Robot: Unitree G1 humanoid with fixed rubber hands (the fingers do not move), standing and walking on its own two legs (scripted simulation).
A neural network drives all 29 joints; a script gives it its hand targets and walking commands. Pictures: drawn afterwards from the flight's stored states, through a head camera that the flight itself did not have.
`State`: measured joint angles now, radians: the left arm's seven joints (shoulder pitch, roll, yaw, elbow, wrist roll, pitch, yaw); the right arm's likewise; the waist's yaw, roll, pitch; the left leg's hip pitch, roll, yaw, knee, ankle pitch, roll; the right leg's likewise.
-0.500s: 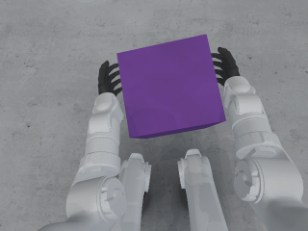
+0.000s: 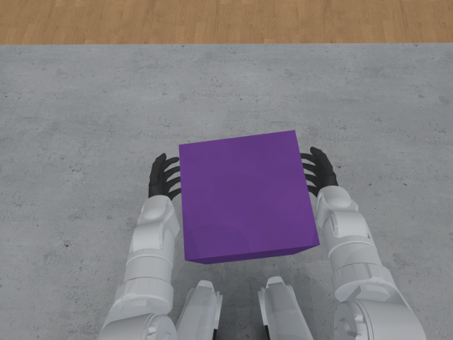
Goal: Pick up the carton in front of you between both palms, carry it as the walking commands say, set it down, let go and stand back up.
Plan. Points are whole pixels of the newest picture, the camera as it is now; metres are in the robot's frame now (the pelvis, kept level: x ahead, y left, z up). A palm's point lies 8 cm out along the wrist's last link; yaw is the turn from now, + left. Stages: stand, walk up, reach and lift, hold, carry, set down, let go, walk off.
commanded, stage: reach and lift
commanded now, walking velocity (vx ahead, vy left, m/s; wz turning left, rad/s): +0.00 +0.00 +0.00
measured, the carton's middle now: (243, 207) +0.40 -0.02 -0.13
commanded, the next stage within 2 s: hold in 1.74 s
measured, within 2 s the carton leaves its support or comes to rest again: neither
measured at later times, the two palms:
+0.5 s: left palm (118, 172) +0.37 +0.14 +0.12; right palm (355, 170) +0.36 -0.16 +0.11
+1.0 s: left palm (77, 155) +0.35 +0.15 +0.20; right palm (384, 159) +0.34 -0.15 +0.19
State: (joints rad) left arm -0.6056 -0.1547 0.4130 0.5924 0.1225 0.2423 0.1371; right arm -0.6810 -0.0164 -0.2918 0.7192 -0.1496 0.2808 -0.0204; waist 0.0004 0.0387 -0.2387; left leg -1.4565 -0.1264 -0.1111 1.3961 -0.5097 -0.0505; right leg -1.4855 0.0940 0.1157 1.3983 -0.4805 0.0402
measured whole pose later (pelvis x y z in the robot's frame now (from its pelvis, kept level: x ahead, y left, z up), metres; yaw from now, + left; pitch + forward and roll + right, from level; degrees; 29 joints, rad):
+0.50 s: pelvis +0.06 +0.00 +0.13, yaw -1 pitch +14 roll +0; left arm -0.31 -0.16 0.32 0.54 0.18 0.30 0.08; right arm -0.30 0.11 -0.26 0.55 -0.18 0.34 -0.05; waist 0.01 0.02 -0.19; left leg -0.64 -0.07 -0.15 0.75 -0.35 -0.02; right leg -0.67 0.07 0.14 0.75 -0.32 0.02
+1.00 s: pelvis +0.05 +0.01 +0.16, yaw -1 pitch -3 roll +0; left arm -0.35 -0.18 0.34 0.44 0.32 0.59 0.01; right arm -0.31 0.16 -0.30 0.42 -0.32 0.63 -0.01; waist 0.00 0.01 -0.03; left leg -0.16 -0.05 -0.15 0.46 -0.23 -0.01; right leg -0.18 0.05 0.14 0.45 -0.20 0.02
